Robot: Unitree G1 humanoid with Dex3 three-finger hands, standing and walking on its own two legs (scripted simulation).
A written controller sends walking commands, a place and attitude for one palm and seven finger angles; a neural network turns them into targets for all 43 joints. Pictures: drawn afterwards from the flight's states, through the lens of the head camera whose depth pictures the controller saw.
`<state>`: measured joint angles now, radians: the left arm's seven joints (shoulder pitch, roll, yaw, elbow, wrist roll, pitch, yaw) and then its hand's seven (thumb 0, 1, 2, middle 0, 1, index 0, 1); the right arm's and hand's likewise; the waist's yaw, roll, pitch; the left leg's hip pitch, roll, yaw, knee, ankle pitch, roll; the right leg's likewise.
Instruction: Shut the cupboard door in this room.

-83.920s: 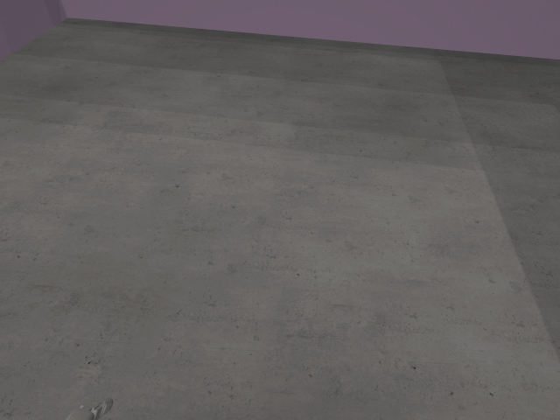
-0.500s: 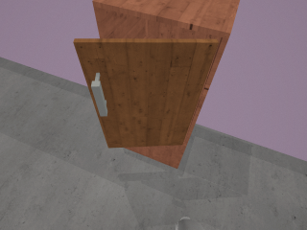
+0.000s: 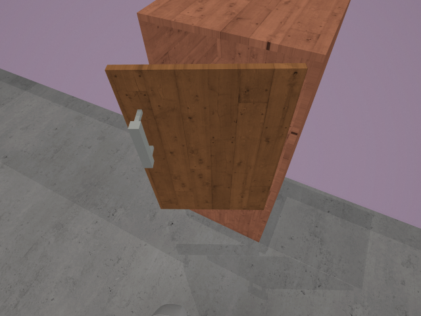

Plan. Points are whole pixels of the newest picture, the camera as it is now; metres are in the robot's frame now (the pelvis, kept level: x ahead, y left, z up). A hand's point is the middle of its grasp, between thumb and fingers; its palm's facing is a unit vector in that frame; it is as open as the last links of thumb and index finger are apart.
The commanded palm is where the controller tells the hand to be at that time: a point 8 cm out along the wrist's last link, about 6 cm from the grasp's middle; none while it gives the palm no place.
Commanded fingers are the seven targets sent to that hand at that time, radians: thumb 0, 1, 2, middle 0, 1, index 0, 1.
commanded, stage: come to a stop and stand still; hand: left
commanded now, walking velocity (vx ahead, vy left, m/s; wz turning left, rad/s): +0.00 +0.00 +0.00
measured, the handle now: (144, 139) +0.47 +0.20 +0.02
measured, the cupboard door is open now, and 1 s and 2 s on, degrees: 26 26 26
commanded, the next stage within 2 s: look again from close up in 0.88 s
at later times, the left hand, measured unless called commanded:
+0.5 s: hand out of the picture -0.02 +0.24 -0.18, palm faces +0.01 -0.98 -0.20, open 7.4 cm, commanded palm none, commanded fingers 0.00 0.90 0.90 -0.20 -0.30 -0.20 -0.30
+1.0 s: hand out of the picture -0.04 +0.22 -0.18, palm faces +0.00 -0.99 -0.15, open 7.3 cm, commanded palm none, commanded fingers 0.00 0.90 0.90 -0.20 -0.30 -0.20 -0.30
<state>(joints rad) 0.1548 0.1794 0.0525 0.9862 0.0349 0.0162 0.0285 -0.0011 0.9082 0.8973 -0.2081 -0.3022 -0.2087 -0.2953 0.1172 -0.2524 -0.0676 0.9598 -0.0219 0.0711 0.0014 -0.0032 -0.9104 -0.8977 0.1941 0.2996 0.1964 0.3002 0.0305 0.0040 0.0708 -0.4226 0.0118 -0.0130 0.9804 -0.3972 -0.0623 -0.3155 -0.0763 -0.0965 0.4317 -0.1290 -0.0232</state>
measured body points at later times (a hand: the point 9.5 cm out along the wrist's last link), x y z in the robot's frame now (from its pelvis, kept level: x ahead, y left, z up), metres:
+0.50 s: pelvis -0.03 +0.06 +0.00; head +0.00 +0.06 +0.45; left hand -0.02 +0.29 -0.16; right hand +0.00 -0.17 -0.16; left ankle -0.04 +0.17 -0.74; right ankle -0.05 -0.06 -0.74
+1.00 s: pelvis -0.04 +0.06 +0.00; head -0.02 +0.07 +0.45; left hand -0.04 +0.27 -0.16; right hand -0.07 -0.16 -0.15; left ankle -0.04 +0.17 -0.74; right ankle -0.05 -0.06 -0.74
